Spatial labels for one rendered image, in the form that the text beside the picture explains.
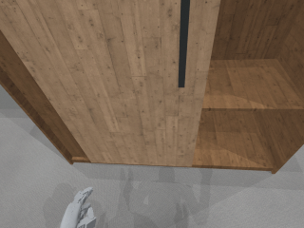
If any left robot hand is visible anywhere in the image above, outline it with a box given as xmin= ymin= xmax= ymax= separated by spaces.
xmin=60 ymin=186 xmax=96 ymax=228

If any wardrobe door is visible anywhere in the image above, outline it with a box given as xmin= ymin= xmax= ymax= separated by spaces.
xmin=0 ymin=29 xmax=87 ymax=158
xmin=0 ymin=0 xmax=221 ymax=167

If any handle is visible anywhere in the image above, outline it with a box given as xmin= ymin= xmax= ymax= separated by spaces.
xmin=178 ymin=0 xmax=190 ymax=88

